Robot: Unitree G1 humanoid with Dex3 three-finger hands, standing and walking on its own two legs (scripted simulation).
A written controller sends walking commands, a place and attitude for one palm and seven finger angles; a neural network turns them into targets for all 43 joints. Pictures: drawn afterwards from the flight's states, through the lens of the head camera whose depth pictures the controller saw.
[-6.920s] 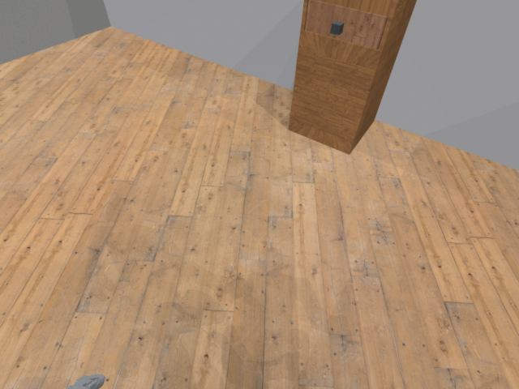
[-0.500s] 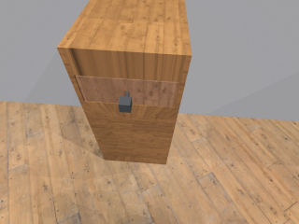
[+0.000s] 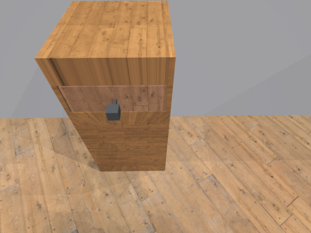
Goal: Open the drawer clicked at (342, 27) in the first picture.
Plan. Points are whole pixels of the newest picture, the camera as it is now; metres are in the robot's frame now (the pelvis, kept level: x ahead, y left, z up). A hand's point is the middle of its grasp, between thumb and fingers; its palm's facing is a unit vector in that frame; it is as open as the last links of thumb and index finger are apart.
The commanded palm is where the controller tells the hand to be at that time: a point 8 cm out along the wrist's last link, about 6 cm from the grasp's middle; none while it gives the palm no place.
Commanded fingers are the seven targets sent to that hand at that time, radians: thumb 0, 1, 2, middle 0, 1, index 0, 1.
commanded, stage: come to a stop and stand still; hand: left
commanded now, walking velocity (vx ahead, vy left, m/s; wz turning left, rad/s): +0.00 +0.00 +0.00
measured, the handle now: (114, 107) +0.54 +0.17 -0.06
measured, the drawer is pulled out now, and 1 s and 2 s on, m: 0.00 0.00 0.00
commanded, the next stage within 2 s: look again from close up in 0.48 s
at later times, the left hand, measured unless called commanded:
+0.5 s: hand out of the picture +0.00 +0.13 -0.17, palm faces +0.08 -0.97 -0.21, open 7.3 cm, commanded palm none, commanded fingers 0.00 0.90 0.90 -0.20 -0.30 -0.20 -0.30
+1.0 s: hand out of the picture +0.02 +0.21 -0.18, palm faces +0.06 -0.98 -0.18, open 7.4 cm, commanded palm none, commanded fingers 0.00 0.90 0.90 -0.20 -0.30 -0.20 -0.30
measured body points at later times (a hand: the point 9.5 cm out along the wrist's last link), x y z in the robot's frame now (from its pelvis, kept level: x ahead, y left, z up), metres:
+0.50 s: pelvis +0.02 -0.04 +0.00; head +0.03 -0.05 +0.45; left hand +0.00 +0.18 -0.15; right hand +0.02 -0.26 -0.16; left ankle -0.01 +0.13 -0.74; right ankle -0.03 -0.11 -0.74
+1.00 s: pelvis +0.00 +0.03 +0.00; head -0.02 +0.05 +0.44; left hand +0.02 +0.26 -0.17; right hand +0.06 -0.20 -0.14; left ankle -0.01 +0.13 -0.74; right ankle -0.03 -0.11 -0.74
